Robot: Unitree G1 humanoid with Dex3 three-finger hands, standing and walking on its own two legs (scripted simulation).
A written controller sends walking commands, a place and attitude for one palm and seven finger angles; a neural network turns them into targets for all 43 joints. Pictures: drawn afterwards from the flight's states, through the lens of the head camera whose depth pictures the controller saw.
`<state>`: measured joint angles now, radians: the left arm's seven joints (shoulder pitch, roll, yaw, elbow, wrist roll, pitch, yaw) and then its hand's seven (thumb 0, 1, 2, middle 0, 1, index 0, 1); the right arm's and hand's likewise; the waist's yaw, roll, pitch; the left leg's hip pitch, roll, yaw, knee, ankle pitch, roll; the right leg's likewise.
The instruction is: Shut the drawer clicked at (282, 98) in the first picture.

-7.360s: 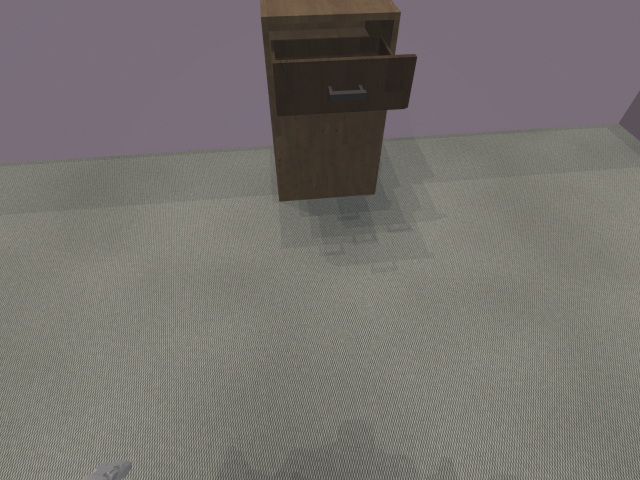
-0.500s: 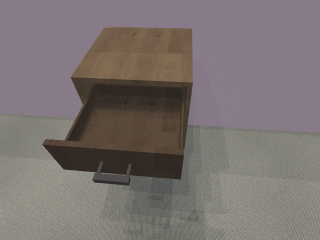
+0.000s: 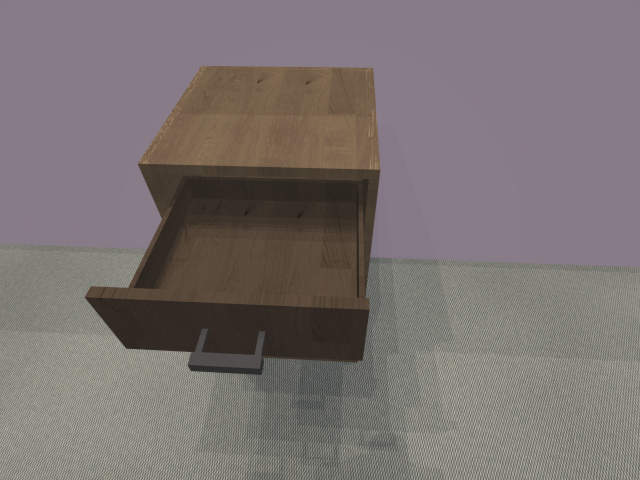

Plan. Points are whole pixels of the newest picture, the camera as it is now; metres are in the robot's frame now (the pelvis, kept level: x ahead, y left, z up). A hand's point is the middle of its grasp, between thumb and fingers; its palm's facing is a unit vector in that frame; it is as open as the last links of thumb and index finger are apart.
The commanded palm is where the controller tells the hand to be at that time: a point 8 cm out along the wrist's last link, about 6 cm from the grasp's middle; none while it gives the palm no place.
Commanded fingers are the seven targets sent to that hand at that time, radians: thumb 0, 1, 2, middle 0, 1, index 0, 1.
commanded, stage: come to a stop and stand still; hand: left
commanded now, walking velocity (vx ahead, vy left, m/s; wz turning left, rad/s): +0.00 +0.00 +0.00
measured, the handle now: (229, 350) +0.32 +0.17 -0.07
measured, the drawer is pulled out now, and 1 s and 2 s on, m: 0.29 0.29 0.27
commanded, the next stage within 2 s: look again from close up in 0.80 s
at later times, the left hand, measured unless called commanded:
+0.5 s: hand out of the picture +0.05 +0.19 -0.17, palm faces +0.04 -0.98 -0.22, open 7.2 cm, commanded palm none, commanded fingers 0.00 0.90 0.90 -0.20 -0.30 -0.20 -0.30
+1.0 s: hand out of the picture +0.05 +0.18 -0.17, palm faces +0.04 -0.98 -0.20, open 7.3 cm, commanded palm none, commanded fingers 0.00 0.90 0.90 -0.20 -0.30 -0.20 -0.30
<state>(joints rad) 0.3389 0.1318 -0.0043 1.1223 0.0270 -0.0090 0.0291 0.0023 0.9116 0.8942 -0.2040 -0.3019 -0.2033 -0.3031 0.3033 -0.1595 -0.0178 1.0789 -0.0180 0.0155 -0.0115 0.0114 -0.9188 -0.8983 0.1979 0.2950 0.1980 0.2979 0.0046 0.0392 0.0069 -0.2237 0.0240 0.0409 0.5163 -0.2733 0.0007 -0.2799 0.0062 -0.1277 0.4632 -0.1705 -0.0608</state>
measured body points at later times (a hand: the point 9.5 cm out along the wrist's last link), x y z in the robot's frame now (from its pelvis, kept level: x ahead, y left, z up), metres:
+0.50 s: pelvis +0.03 +0.01 +0.00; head +0.04 +0.00 +0.45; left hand +0.05 +0.24 -0.15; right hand +0.01 -0.19 -0.16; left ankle +0.00 +0.12 -0.74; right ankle +0.05 -0.08 -0.74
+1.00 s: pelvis +0.04 +0.00 +0.00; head +0.05 +0.00 +0.45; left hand +0.05 +0.23 -0.15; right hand +0.05 -0.22 -0.16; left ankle +0.00 +0.12 -0.74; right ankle +0.05 -0.08 -0.74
